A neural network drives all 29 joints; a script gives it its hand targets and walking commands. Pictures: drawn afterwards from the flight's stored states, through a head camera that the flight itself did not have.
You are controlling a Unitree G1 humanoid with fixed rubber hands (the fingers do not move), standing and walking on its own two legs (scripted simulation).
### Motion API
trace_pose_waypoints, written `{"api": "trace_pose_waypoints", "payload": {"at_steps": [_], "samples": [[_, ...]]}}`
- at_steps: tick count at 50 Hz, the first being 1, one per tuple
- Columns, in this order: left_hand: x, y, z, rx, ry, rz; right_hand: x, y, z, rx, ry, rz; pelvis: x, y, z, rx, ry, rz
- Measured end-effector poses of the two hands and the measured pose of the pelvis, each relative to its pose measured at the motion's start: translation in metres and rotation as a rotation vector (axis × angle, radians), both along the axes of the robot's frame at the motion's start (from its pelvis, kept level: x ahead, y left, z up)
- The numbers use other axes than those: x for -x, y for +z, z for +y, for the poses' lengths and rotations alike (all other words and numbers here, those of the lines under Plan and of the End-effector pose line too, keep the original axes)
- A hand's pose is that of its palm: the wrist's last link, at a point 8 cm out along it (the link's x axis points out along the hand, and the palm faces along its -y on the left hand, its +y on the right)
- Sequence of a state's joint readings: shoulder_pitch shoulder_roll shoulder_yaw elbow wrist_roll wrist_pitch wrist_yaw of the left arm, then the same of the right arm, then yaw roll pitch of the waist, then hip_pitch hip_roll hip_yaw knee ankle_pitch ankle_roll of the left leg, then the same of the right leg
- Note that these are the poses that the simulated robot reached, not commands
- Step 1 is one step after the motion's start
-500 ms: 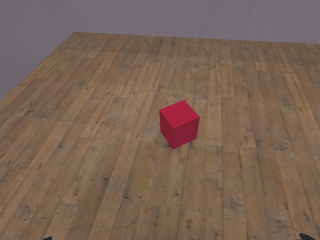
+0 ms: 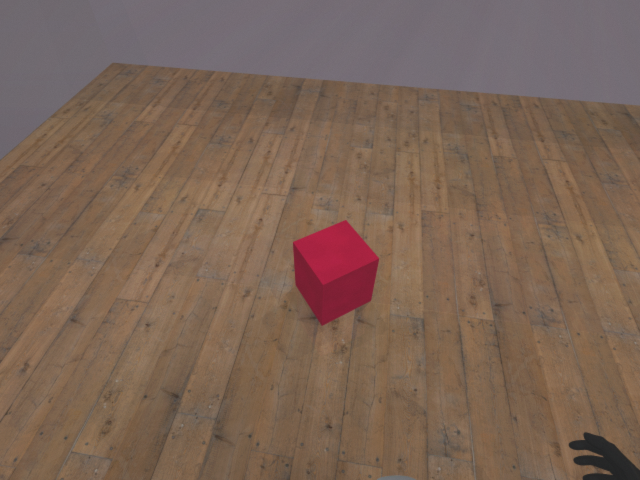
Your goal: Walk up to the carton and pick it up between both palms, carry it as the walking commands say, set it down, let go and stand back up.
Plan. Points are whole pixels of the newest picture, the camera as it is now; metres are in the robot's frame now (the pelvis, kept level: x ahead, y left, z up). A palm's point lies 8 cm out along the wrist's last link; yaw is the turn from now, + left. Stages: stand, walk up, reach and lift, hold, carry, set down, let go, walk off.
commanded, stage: walk up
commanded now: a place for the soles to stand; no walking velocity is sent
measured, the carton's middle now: (333, 272) +0.87 -0.04 -0.63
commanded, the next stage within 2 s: none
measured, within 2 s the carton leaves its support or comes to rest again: neither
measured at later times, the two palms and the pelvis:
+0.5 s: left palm (82, 452) +0.18 +0.32 -0.07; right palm (597, 396) +0.24 -0.36 -0.07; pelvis +0.13 -0.03 +0.00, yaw -1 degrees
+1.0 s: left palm (158, 332) +0.35 +0.27 -0.08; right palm (578, 374) +0.28 -0.37 -0.11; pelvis +0.23 -0.05 -0.01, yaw -2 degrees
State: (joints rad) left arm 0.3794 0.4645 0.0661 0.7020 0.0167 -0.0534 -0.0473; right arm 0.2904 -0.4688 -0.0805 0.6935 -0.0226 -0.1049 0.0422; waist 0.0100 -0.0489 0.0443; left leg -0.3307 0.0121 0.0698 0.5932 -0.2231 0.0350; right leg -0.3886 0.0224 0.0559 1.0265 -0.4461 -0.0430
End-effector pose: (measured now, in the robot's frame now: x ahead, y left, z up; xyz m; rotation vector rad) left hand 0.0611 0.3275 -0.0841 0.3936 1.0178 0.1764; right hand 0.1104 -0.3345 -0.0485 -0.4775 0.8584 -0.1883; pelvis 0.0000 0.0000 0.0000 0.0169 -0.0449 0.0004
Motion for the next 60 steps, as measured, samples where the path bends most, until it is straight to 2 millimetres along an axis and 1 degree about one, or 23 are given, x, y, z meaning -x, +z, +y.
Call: {"api": "trace_pose_waypoints", "payload": {"at_steps": [3,6,9,11,13,15,18,21,24,26,27,30,33,35,38,41,44,49,52,56,60], "samples": [[-0.038,0.006,-0.010,0.010,-0.052,-0.024,0.011,0.004,-0.011,0.012,-0.045,0.022,-0.015,0.005,-0.004,0.000,-0.023,-0.002],[-0.072,0.015,-0.019,0.008,-0.088,-0.046,0.020,0.003,-0.025,0.018,-0.078,0.057,-0.030,0.007,-0.011,0.006,-0.038,-0.001],[-0.101,0.024,-0.024,-0.021,-0.110,-0.070,0.019,-0.007,-0.041,0.005,-0.104,0.087,-0.048,0.003,-0.022,0.010,-0.048,0.001],[-0.116,0.024,-0.024,-0.063,-0.111,-0.095,0.012,-0.020,-0.051,0.000,-0.105,0.103,-0.062,-0.007,-0.033,0.010,-0.049,0.000],[-0.121,0.023,-0.025,-0.087,-0.086,-0.113,-0.001,-0.032,-0.055,-0.013,-0.109,0.123,-0.072,-0.013,-0.040,0.026,-0.043,-0.003],[-0.120,0.025,-0.027,-0.086,-0.053,-0.108,-0.022,-0.035,-0.051,-0.030,-0.093,0.129,-0.081,-0.010,-0.041,0.034,-0.037,-0.002],[-0.115,0.030,-0.028,-0.084,-0.018,-0.082,-0.057,-0.033,-0.041,-0.053,-0.045,0.111,-0.095,-0.003,-0.040,0.037,-0.024,-0.002],[-0.111,0.030,-0.023,-0.081,0.004,-0.050,-0.088,-0.028,-0.032,-0.067,-0.007,0.107,-0.111,0.001,-0.037,0.034,-0.014,0.001],[-0.115,0.022,-0.014,-0.068,0.019,-0.021,-0.118,-0.021,-0.024,-0.062,0.014,0.091,-0.128,-0.001,-0.030,0.036,-0.010,0.007],[-0.124,0.012,-0.007,-0.062,0.014,-0.006,-0.135,-0.019,-0.022,-0.034,0.024,0.070,-0.141,-0.007,-0.024,0.032,-0.011,0.011],[-0.130,0.006,-0.005,-0.060,0.011,0.003,-0.141,-0.019,-0.023,-0.018,0.023,0.058,-0.146,-0.010,-0.022,0.017,-0.013,0.009],[-0.157,-0.002,-0.011,-0.041,-0.010,0.020,-0.145,-0.011,-0.029,0.004,-0.022,0.029,-0.160,-0.009,-0.020,0.006,-0.028,0.009],[-0.190,0.000,-0.022,-0.026,-0.054,0.015,-0.141,-0.003,-0.038,0.021,-0.069,0.039,-0.173,-0.002,-0.023,0.011,-0.040,0.007],[-0.208,0.003,-0.029,-0.023,-0.073,0.009,-0.137,-0.002,-0.044,0.027,-0.089,0.062,-0.181,0.001,-0.027,0.015,-0.043,0.004],[-0.231,0.006,-0.037,-0.038,-0.086,0.004,-0.134,-0.011,-0.056,0.020,-0.123,0.102,-0.194,-0.001,-0.035,0.017,-0.052,0.004],[-0.250,0.004,-0.042,-0.079,-0.083,-0.023,-0.139,-0.033,-0.065,-0.001,-0.143,0.137,-0.206,-0.013,-0.046,0.010,-0.058,0.004],[-0.265,0.006,-0.051,-0.079,-0.066,-0.047,-0.149,-0.050,-0.057,-0.036,-0.146,0.179,-0.213,-0.013,-0.049,0.013,-0.049,0.002],[-0.284,0.006,-0.055,-0.056,-0.051,-0.063,-0.171,-0.059,-0.041,-0.064,-0.121,0.190,-0.223,-0.012,-0.047,0.005,-0.038,0.001],[-0.292,0.001,-0.059,-0.031,-0.039,-0.054,-0.182,-0.056,-0.037,-0.064,-0.118,0.182,-0.230,-0.010,-0.046,-0.004,-0.042,0.002],[-0.301,-0.002,-0.066,-0.007,-0.033,-0.040,-0.199,-0.047,-0.039,-0.064,-0.123,0.169,-0.241,-0.004,-0.048,0.011,-0.045,0.010],[-0.307,-0.004,-0.067,0.007,-0.032,-0.016,-0.217,-0.038,-0.041,-0.057,-0.124,0.156,-0.248,0.002,-0.047,0.005,-0.048,0.017]]}}
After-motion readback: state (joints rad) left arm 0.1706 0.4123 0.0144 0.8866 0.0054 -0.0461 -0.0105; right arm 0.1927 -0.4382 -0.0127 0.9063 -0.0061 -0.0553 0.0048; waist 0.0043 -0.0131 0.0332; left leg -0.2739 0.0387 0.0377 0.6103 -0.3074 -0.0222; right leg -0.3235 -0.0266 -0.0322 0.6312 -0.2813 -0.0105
